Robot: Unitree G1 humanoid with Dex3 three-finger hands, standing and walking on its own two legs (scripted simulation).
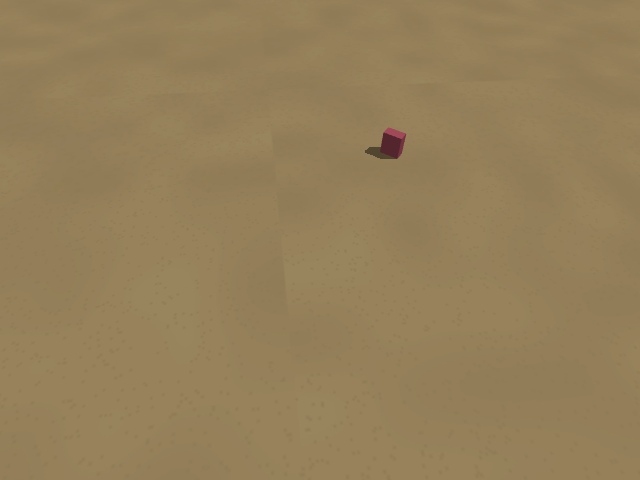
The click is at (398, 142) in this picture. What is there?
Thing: carton on end
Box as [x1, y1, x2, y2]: [380, 127, 405, 158]
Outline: 388,127 383,132 380,151 397,158 401,153 405,133
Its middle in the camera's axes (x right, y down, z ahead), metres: +0.38 -0.48 +2.02
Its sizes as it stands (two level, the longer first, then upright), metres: 0.100 0.056 0.121
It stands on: the floor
